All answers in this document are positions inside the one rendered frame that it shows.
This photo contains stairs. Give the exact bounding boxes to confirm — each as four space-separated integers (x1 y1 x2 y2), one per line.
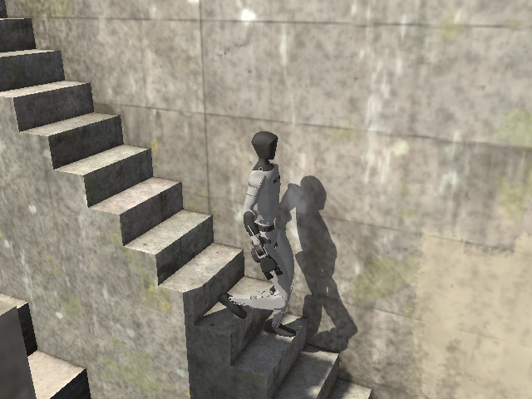
0 0 372 399

